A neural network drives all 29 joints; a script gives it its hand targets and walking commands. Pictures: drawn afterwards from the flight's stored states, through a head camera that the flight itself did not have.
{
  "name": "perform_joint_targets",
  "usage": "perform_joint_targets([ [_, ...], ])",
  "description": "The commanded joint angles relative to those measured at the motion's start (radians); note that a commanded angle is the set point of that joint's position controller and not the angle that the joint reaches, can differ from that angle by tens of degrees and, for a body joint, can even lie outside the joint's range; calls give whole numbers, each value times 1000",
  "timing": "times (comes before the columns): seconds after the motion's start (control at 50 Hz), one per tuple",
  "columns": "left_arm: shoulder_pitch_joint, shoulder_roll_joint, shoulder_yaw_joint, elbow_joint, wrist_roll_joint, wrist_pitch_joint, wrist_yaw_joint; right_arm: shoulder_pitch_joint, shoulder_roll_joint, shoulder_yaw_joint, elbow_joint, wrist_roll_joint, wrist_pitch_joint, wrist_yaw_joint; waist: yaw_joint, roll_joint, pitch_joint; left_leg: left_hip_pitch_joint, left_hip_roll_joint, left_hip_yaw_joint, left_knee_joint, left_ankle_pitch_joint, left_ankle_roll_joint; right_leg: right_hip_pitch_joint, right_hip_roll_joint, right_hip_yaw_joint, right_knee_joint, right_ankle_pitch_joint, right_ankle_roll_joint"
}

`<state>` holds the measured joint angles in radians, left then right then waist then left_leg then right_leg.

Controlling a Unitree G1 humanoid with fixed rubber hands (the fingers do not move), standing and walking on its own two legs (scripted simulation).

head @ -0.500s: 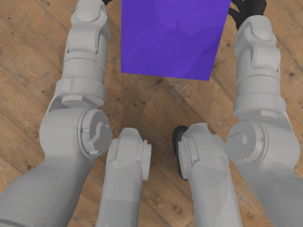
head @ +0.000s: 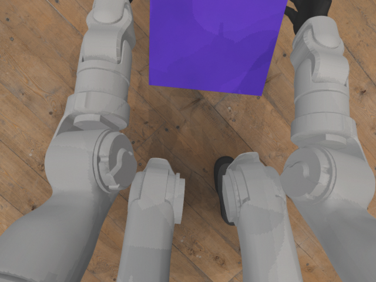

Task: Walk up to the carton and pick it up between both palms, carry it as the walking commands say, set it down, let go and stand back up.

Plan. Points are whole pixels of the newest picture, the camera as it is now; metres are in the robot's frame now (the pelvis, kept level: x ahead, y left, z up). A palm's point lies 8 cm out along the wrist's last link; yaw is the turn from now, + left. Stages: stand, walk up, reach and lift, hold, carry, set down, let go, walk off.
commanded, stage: set down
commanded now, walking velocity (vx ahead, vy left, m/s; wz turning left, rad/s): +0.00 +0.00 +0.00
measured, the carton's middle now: (209, 20) +0.57 -0.04 -0.24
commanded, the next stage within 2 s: none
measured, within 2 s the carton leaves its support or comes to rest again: rests again in 0.42 s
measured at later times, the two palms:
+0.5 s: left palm (111, 32) +0.53 +0.14 -0.19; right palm (305, 49) +0.50 -0.21 -0.18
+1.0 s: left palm (93, 11) +0.55 +0.15 -0.13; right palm (335, 37) +0.50 -0.23 -0.13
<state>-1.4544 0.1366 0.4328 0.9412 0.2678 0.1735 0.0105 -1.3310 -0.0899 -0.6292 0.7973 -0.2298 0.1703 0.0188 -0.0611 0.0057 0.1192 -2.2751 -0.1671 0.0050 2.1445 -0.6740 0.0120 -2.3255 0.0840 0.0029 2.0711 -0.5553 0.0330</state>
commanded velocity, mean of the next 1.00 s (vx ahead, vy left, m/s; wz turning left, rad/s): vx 0.00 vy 0.00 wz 0.00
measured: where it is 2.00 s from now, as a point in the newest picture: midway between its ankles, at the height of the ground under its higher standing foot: (195, 209)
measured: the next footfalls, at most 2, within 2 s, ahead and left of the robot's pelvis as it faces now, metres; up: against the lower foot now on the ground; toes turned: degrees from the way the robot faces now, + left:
none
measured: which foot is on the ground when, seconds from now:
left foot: down 0.00-1.00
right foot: down 0.00-1.00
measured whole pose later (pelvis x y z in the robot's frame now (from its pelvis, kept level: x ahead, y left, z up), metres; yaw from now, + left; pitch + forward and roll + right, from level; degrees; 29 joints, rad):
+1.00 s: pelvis -0.02 -0.01 +0.00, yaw +0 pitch +39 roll -1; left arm -1.40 0.42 0.05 0.98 -0.17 0.16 0.08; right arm -1.28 -0.30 -0.23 0.89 0.20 0.13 -0.13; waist -0.08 0.01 0.25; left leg -2.20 -0.08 0.02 2.16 -0.64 0.03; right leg -2.25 0.04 -0.04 2.08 -0.51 -0.02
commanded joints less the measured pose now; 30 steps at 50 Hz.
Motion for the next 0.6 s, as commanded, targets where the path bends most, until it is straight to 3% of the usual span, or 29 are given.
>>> perform_joint_targets([
  [0.0, -83, -554, -216, 200, -12, 75, -146, -152, 528, 264, 225, 4, 90, 146, 4, 90, -741, 383, 36, -22, -237, 328, -17, 488, 21, -36, -100, 257, -10],
  [0.06, -67, -489, -212, 197, -19, 62, -127, -139, 465, 255, 219, 14, 73, 128, 7, 90, -751, 395, 40, -23, -232, 339, -21, 496, 18, -36, -96, 268, -8],
  [0.14, -50, -323, -211, 171, -58, 19, -74, -108, 292, 231, 196, 42, 20, 68, -2, 85, -779, 408, 50, -24, -215, 369, -32, 525, 13, -34, -85, 309, -4],
  [0.2, -93, -181, -250, 136, -124, -30, -28, -118, 149, 237, 177, 79, -37, 11, -20, 86, -828, 441, 62, -30, -191, 404, -43, 576, 4, -33, -70, 361, -5],
  [0.26, -122, 110, -270, 72, -207, -93, 52, -126, -142, 215, 126, 143, -112, -84, -44, 91, -894, 473, 74, -36, -167, 436, -52, 629, -5, -28, -59, 409, -3],
  [0.32, -219, 220, -328, -32, -301, -117, 96, -194, -254, 251, 71, 234, -149, -133, -67, 96, -1014, 551, 85, -53, -143, 464, -50, 691, -22, -25, -41, 447, -9],
  [0.38, -294, 277, -381, -74, -375, -113, 112, -245, -293, 320, 63, 335, -149, -146, -65, 110, -1122, 637, 93, -55, -128, 466, -45, 734, -37, -24, -27, 460, -12],
  [0.44, -287, 305, -407, -14, -419, -102, 106, -240, -299, 369, 123, 393, -139, -145, -59, 108, -1086, 619, 104, -48, -129, 411, -39, 726, -49, -22, -32, 424, -12],
  [0.58, -259, 327, -403, 145, -440, -93, 67, -221, -318, 382, 257, 412, -133, -129, -62, 95, -850, 455, 132, -42, -145, 260, -19, 619, -68, -20, -48, 316, -10],
])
